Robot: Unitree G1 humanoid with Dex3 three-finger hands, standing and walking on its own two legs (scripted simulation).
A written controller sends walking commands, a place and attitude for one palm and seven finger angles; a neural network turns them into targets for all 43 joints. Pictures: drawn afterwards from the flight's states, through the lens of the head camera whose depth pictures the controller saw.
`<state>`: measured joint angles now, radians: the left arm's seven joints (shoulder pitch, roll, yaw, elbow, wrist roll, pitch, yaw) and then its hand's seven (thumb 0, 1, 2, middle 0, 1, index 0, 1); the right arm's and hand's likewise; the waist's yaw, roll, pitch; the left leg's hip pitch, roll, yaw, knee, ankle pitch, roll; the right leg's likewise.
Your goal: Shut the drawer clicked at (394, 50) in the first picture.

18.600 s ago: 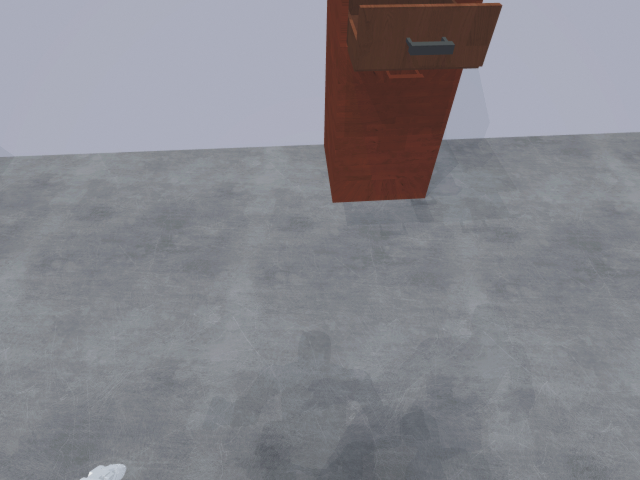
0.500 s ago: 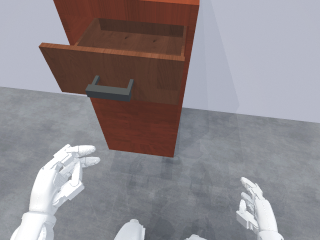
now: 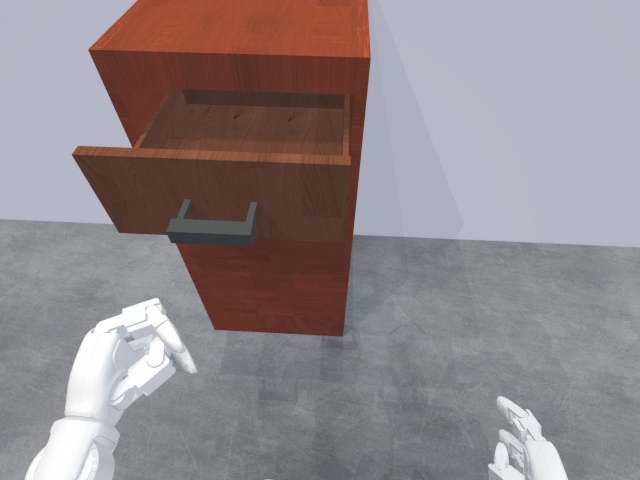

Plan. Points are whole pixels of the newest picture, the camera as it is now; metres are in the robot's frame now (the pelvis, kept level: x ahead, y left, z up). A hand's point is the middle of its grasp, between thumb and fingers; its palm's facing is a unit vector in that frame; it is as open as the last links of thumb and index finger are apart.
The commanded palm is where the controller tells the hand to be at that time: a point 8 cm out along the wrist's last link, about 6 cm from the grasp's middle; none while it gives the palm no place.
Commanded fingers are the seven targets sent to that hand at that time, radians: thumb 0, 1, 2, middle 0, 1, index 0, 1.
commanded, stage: raise the hand and make a fist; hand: left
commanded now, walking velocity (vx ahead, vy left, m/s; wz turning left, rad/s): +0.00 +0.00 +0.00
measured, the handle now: (215, 220) +0.46 +0.18 +0.05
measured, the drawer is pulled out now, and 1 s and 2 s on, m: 0.17 0.17 0.17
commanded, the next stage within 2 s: bring the fist close to the handle in 0.84 s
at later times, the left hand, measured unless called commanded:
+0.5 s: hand (177, 304) +0.26 +0.16 +0.15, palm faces -0.01 -1.00 -0.06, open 3.2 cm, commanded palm +0.23 +0.21 +0.15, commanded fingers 0.00 0.90 0.90 -1.40 -1.60 -1.40 -1.60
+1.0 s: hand (183, 303) +0.26 +0.15 +0.15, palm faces +0.00 -1.00 -0.06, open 3.2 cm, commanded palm +0.23 +0.20 +0.15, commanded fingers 0.00 0.90 0.90 -1.40 -1.60 -1.40 -1.60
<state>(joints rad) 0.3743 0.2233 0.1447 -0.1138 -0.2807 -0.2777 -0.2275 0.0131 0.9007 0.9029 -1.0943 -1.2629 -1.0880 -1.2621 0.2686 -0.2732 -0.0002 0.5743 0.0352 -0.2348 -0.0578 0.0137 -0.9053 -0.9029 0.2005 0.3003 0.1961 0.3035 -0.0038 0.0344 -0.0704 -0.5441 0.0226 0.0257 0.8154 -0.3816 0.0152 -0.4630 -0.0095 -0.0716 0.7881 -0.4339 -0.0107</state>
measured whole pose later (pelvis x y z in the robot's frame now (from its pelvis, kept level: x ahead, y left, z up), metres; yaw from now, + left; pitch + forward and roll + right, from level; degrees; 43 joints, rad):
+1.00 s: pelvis -0.01 -0.02 +0.02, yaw +0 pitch -1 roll +0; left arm 0.12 0.23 0.14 -0.09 -0.24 -0.01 -0.18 0.01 0.90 0.90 -1.41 -1.60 -1.40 -1.60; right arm 0.23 -0.25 0.06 0.61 0.04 -0.22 -0.07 0.01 -0.90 -0.90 0.20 0.30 0.20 0.30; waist 0.03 0.06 -0.03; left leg -0.29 0.03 0.02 0.58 -0.27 -0.01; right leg -0.23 0.00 -0.08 0.58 -0.34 -0.03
